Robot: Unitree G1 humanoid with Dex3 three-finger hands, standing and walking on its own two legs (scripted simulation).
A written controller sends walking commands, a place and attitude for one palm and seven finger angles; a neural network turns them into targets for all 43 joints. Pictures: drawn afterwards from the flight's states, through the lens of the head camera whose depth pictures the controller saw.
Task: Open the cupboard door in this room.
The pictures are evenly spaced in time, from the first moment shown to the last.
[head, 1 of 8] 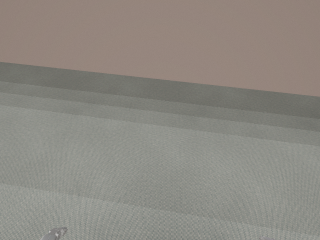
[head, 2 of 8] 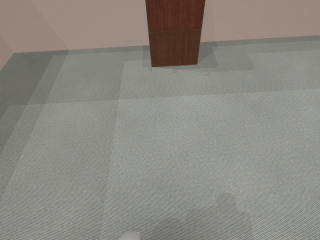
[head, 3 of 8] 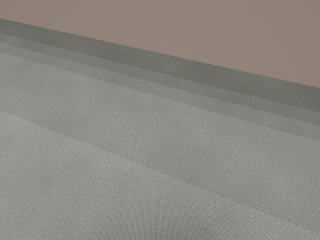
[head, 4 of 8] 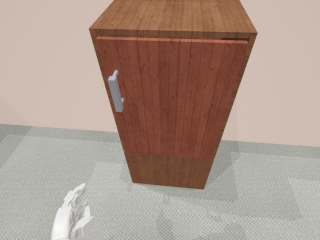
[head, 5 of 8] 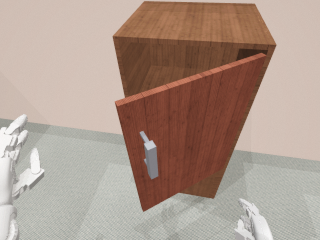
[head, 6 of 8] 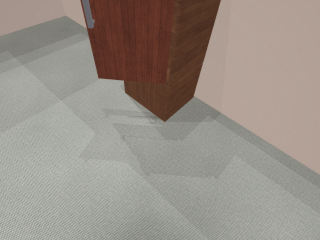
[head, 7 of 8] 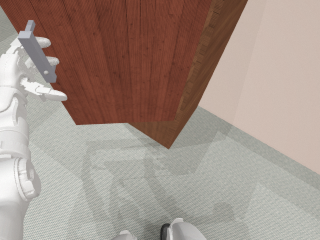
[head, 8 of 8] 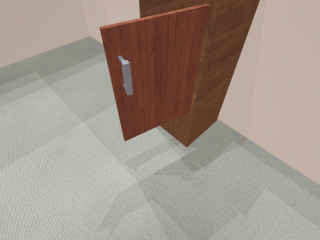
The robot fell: no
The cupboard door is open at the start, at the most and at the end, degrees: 0 78 77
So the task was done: yes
